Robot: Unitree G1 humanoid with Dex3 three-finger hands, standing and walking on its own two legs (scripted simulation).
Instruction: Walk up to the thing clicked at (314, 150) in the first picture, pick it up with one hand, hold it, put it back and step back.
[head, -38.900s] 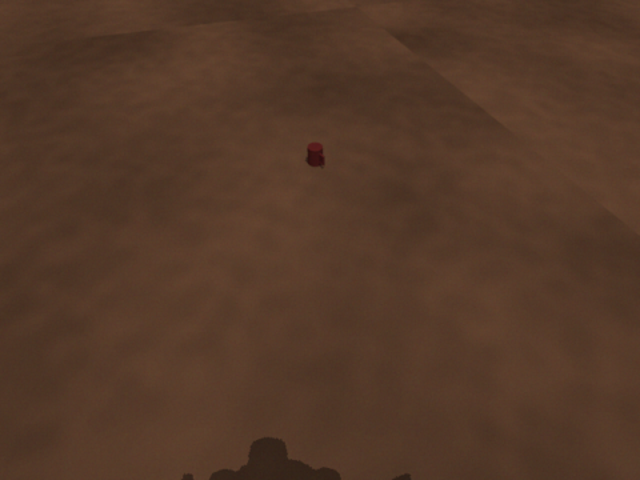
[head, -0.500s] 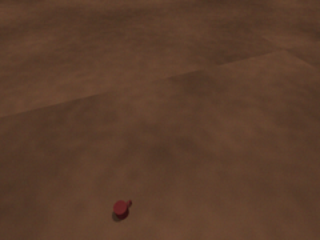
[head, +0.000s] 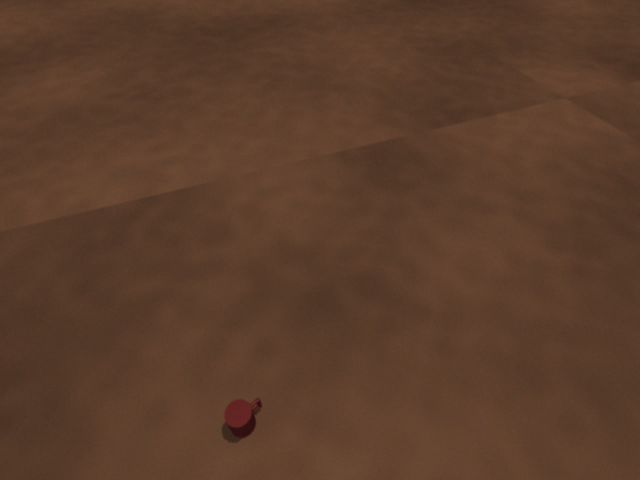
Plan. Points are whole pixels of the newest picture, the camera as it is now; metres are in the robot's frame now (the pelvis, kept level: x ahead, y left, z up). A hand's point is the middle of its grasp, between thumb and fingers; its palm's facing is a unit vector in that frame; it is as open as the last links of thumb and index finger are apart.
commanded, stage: step back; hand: left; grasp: from above
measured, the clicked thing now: (245, 414) +0.44 +0.23 -0.73
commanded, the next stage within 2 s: none
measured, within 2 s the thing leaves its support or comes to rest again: neither
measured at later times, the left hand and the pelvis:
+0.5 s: hand out of the picture +0.04 +0.31 -0.18, palm faces -0.07 -0.93 -0.36, open 7.4 cm; pelvis -0.08 +0.04 -0.02, yaw -2 degrees
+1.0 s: hand out of the picture -0.16 +0.27 -0.14, palm faces -0.04 -0.90 -0.44, open 7.4 cm; pelvis -0.22 -0.01 -0.01, yaw -3 degrees
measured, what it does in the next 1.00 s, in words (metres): walks backwards: right foot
